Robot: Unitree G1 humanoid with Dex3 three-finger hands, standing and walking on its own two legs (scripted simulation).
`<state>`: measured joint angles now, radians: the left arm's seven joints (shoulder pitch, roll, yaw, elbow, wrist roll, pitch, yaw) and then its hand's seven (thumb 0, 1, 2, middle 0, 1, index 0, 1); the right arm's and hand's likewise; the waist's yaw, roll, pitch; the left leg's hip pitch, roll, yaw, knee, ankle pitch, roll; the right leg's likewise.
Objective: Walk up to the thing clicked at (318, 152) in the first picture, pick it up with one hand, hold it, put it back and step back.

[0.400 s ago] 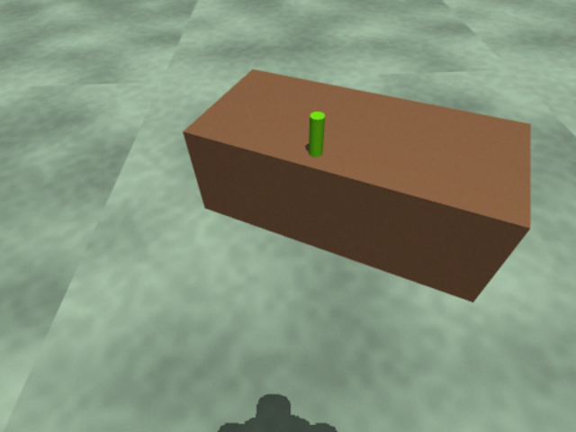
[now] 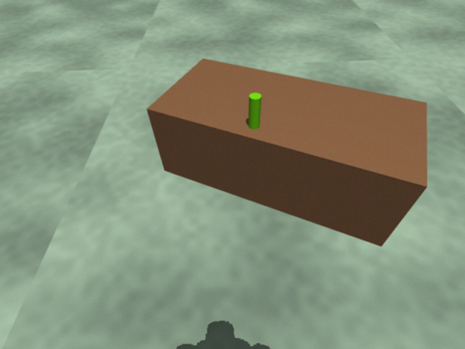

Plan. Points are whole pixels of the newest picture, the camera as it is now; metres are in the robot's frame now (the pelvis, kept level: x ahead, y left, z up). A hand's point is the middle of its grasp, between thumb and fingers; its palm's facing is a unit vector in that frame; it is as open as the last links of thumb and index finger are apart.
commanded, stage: stand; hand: left
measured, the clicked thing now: (254, 111) +1.09 -0.07 -0.25
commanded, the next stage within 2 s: walk up in 0.72 s
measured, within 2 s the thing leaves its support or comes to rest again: neither
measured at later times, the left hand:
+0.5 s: hand out of the picture +0.06 +0.26 -0.16, palm faces -0.03 -0.94 -0.34, open 7.4 cm
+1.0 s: hand out of the picture +0.14 +0.24 -0.14, palm faces -0.17 -0.90 -0.40, open 7.4 cm
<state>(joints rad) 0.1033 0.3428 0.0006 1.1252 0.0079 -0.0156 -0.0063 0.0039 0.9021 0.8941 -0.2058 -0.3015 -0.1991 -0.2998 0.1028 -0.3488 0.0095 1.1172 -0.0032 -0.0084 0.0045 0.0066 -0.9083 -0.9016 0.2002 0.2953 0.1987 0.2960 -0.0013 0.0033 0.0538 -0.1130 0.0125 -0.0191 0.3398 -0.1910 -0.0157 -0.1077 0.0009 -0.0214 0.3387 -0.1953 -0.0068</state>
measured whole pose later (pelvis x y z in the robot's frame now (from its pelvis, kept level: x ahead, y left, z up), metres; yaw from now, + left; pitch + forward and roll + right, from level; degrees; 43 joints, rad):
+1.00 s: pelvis +0.05 -0.04 -0.02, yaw -9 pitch -2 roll +2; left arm 0.26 0.43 0.08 0.98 0.02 -0.02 -0.09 0.01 0.90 0.89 -0.20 -0.30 -0.20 -0.30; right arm 0.23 -0.43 -0.09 0.98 -0.05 -0.03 0.05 0.01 -0.90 -0.90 0.20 0.30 0.20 0.30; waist -0.01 0.01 0.06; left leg -0.04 0.07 0.12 0.46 -0.37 -0.02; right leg -0.36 -0.09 -0.02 0.63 -0.31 -0.02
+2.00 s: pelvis +0.44 -0.10 -0.02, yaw -22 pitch -3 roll +1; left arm 0.29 0.38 0.04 0.81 -0.01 -0.10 0.00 0.00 0.90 0.89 -0.21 -0.30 -0.20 -0.30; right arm 0.32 -0.42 -0.05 0.81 -0.02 0.03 0.06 0.01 -0.91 -0.90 0.20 0.30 0.20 0.30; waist -0.01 0.08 0.10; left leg -0.40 0.04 0.01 1.15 -0.47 0.03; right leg -0.33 0.00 -0.04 0.64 -0.26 -0.04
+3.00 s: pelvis +0.58 -0.06 -0.01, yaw -27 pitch -3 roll +0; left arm 0.10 0.36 0.01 1.05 0.00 -0.01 -0.02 0.00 0.90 0.89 -0.21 -0.30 -0.20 -0.30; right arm 0.11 -0.38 0.01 1.06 0.01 -0.02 0.01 0.01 -0.91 -0.90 0.20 0.30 0.20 0.30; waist -0.01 0.00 0.07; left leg -0.25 0.06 0.06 0.51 -0.22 -0.02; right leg -0.21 -0.02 -0.03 0.55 -0.29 -0.01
